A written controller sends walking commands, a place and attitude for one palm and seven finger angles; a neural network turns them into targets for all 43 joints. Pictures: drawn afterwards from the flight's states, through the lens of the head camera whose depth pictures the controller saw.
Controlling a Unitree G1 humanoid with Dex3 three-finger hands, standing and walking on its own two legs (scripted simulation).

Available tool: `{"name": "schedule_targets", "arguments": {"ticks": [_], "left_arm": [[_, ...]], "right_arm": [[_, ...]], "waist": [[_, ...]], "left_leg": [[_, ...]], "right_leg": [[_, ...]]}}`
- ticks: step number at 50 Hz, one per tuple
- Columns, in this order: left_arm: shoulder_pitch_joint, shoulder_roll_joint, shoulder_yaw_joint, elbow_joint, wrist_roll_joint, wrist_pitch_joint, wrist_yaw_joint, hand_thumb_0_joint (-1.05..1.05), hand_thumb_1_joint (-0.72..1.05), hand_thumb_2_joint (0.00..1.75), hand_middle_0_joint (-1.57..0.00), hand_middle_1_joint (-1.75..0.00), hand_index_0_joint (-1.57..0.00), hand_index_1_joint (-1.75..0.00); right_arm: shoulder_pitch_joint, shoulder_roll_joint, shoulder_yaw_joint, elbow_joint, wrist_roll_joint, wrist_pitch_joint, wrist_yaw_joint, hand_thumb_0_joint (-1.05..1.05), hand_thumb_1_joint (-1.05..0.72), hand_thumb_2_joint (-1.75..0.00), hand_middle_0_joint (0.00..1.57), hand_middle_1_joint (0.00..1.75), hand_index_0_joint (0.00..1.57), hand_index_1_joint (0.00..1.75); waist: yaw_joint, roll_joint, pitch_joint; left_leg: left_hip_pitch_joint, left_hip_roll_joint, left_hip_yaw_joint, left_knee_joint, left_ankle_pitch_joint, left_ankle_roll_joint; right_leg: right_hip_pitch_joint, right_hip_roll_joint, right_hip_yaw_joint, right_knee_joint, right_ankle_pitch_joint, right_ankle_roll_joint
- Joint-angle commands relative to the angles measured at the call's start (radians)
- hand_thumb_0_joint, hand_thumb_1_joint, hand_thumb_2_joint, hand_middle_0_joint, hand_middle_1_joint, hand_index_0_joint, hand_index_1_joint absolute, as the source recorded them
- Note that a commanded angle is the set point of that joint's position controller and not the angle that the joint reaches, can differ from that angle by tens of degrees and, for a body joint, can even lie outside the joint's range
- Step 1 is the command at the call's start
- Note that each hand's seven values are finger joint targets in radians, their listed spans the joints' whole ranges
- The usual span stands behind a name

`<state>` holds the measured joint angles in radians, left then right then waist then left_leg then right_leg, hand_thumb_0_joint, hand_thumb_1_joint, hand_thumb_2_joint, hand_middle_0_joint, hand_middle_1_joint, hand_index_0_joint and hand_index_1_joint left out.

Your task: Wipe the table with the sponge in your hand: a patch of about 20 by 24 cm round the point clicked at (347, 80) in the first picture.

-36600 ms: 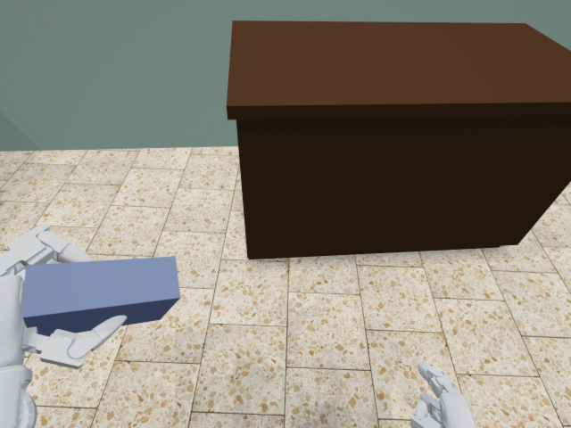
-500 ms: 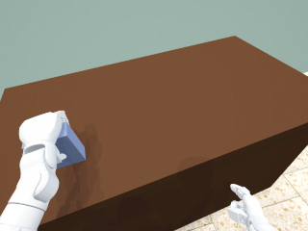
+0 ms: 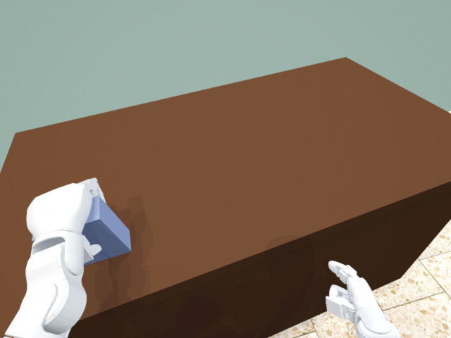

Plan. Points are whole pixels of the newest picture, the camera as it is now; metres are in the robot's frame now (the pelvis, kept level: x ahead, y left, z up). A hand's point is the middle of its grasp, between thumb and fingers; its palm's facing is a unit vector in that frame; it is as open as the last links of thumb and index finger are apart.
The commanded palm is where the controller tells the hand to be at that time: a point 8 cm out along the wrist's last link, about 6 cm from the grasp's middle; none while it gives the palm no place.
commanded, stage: wipe back along the first lane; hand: left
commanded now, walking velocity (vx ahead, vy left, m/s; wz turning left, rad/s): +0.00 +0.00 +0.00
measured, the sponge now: (93, 240) +0.25 +0.29 +0.06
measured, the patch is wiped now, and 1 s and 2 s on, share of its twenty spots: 0.95 0.95 0.95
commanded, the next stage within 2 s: lift the sponge slowly off the table in 0.22 s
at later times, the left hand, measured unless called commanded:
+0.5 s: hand (81, 242) +0.21 +0.26 +0.11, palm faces +0.19 -0.17 -0.97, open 9.2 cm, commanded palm +0.17 +0.25 +0.16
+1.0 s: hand (83, 247) +0.20 +0.25 +0.12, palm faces +0.16 -0.21 -0.97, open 9.2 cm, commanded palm +0.16 +0.25 +0.19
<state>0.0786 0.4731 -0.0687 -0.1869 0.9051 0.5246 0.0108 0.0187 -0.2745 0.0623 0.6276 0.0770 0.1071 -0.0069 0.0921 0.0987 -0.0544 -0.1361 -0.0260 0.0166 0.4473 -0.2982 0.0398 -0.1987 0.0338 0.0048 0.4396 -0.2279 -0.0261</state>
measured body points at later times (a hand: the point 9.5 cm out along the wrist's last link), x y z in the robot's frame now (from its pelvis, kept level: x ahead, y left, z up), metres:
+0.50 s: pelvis -0.01 +0.00 +0.00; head -0.03 -0.03 +0.45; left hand +0.20 +0.27 +0.17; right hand +0.25 -0.19 -0.07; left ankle -0.04 +0.09 -0.74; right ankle +0.00 -0.11 -0.74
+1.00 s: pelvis -0.02 -0.02 +0.00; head -0.05 -0.05 +0.45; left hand +0.19 +0.26 +0.18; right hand +0.24 -0.20 -0.06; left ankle -0.04 +0.09 -0.74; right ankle +0.00 -0.11 -0.74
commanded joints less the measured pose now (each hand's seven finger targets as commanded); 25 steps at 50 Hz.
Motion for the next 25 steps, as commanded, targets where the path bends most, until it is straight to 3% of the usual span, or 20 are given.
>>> {"name": "schedule_targets", "arguments": {"ticks": [1, 2, 5, 7, 9, 13, 15, 16, 18, 20, 22, 25], "left_arm": [[0.007, 0.094, 0.047, -0.113, -0.037, 0.025, -0.021, 0.0, 0.1, 1.3, -1.2, -1.6, -1.2, -1.6], [0.015, 0.055, 0.013, -0.125, -0.041, 0.025, -0.023, 0.0, 0.1, 1.3, -1.2, -1.6, -1.2, -1.6], [0.043, 0.073, 0.035, -0.182, -0.044, 0.022, -0.015, 0.0, 0.1, 1.3, -1.2, -1.6, -1.2, -1.6], [0.073, 0.021, -0.008, -0.183, -0.049, 0.027, -0.013, 0.0, 0.1, 1.3, -1.2, -1.6, -1.2, -1.6], [0.094, 0.05, 0.02, -0.188, -0.05, 0.027, -0.006, 0.0, 0.1, 1.3, -1.2, -1.6, -1.2, -1.6], [0.131, -0.014, -0.038, -0.244, -0.054, 0.026, 0.0, 0.0, 0.1, 1.3, -1.2, -1.6, -1.2, -1.6], [0.143, 0.005, -0.021, -0.279, -0.053, 0.023, 0.005, 0.0, 0.1, 1.3, -1.2, -1.6, -1.2, -1.6], [0.113, -0.019, -0.049, -0.284, -0.049, 0.027, 0.007, 0.0, 0.1, 1.3, -1.2, -1.6, -1.2, -1.6], [0.078, -0.011, -0.048, -0.269, -0.043, 0.028, 0.012, 0.0, 0.1, 1.3, -1.2, -1.6, -1.2, -1.6], [0.04, 0.025, -0.019, -0.319, -0.043, 0.029, 0.019, 0.0, 0.1, 1.3, -1.2, -1.6, -1.2, -1.6], [0.024, 0.011, -0.034, -0.275, -0.035, 0.036, 0.021, 0.0, 0.1, 1.3, -1.2, -1.6, -1.2, -1.6], [-0.013, 0.063, 0.004, -0.331, -0.033, 0.036, 0.018, 0.0, 0.1, 1.3, -1.2, -1.6, -1.2, -1.6]], "right_arm": [[-0.234, -0.099, -0.038, -0.19, 0.001, -0.057, -0.003, 0.0, -0.9, -0.9, 0.2, 0.3, 0.2, 0.3], [-0.235, -0.096, -0.037, -0.192, 0.002, -0.058, -0.001, 0.0, -0.9, -0.9, 0.2, 0.3, 0.2, 0.3], [-0.25, -0.098, -0.04, -0.195, 0.001, -0.054, 0.003, 0.0, -0.9, -0.9, 0.2, 0.3, 0.2, 0.3], [-0.24, -0.09, -0.039, -0.199, 0.002, -0.056, 0.006, 0.0, -0.9, -0.9, 0.2, 0.3, 0.2, 0.3], [-0.236, -0.095, -0.044, -0.193, 0.001, -0.049, 0.006, 0.0, -0.9, -0.9, 0.2, 0.3, 0.2, 0.3], [-0.242, -0.087, -0.043, -0.205, 0.002, -0.049, 0.015, 0.0, -0.9, -0.9, 0.2, 0.3, 0.2, 0.3], [-0.257, -0.088, -0.045, -0.21, 0.001, -0.049, 0.018, 0.0, -0.9, -0.9, 0.2, 0.3, 0.2, 0.3], [-0.245, -0.085, -0.043, -0.215, 0.002, -0.049, 0.018, 0.0, -0.9, -0.9, 0.2, 0.3, 0.2, 0.3], [-0.243, -0.089, -0.045, -0.201, 0.0, -0.044, 0.014, 0.0, -0.9, -0.9, 0.2, 0.3, 0.2, 0.3], [-0.263, -0.086, -0.043, -0.213, -0.001, -0.048, 0.01, 0.0, -0.9, -0.9, 0.2, 0.3, 0.2, 0.3], [-0.251, -0.082, -0.04, -0.203, -0.002, -0.052, 0.005, 0.0, -0.9, -0.9, 0.2, 0.3, 0.2, 0.3], [-0.271, -0.086, -0.038, -0.209, -0.005, -0.051, 0.002, 0.0, -0.9, -0.9, 0.2, 0.3, 0.2, 0.3]], "waist": [[0.03, -0.116, -0.112], [0.023, -0.114, -0.102], [0.027, -0.094, -0.104], [0.023, -0.11, -0.089], [0.028, -0.126, -0.079], [0.026, -0.098, -0.08], [0.029, -0.103, -0.085], [0.022, -0.106, -0.08], [0.016, -0.109, -0.058], [0.024, -0.089, -0.079], [0.019, -0.103, -0.065], [0.028, -0.069, -0.1]], "left_leg": [[-0.043, 0.018, -0.07, -0.045, 0.321, 0.011], [-0.041, 0.018, -0.071, -0.045, 0.324, 0.01], [-0.033, 0.023, -0.078, -0.049, 0.321, 0.008], [-0.038, 0.026, -0.077, -0.048, 0.322, 0.01], [-0.043, 0.026, -0.076, -0.052, 0.308, 0.009], [-0.037, 0.032, -0.079, -0.057, 0.312, 0.01], [-0.035, 0.034, -0.086, -0.058, 0.306, 0.01], [-0.039, 0.034, -0.079, -0.053, 0.301, 0.014], [-0.036, 0.038, -0.086, -0.063, 0.29, 0.01], [-0.031, 0.037, -0.092, -0.07, 0.279, 0.013], [-0.029, 0.032, -0.086, -0.065, 0.284, 0.014], [-0.018, 0.032, -0.092, -0.074, 0.293, 0.013]], "right_leg": [[0.131, -0.008, 0.052, -0.02, 0.26, -0.046], [0.122, -0.007, 0.05, -0.024, 0.266, -0.045], [0.123, 0.002, 0.067, -0.027, 0.259, -0.052], [0.111, -0.001, 0.045, -0.025, 0.249, -0.046], [0.115, 0.0, 0.05, -0.028, 0.237, -0.045], [0.112, 0.005, 0.038, -0.027, 0.228, -0.047], [0.117, 0.014, 0.057, -0.025, 0.225, -0.053], [0.106, 0.007, 0.041, -0.025, 0.211, -0.048], [0.091, 0.012, 0.045, -0.033, 0.193, -0.05], [0.112, 0.017, 0.063, -0.032, 0.187, -0.055], [0.101, 0.012, 0.051, -0.036, 0.18, -0.054], [0.136, 0.015, 0.071, -0.032, 0.196, -0.06]]}}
